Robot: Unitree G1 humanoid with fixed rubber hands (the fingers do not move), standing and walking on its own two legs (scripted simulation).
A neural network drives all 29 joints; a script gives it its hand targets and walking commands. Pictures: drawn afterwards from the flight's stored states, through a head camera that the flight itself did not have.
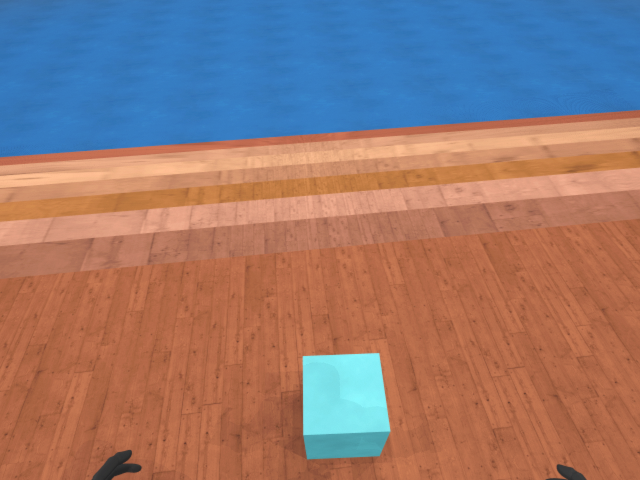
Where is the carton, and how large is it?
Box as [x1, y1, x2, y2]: [303, 353, 389, 458]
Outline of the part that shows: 378,353 303,356 303,436 307,458 379,455 389,433 389,425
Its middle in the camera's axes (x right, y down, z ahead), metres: +0.06 +0.47 +1.09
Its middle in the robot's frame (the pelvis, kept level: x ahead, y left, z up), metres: +0.42 -0.02 -0.66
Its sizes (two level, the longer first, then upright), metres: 0.210 0.200 0.250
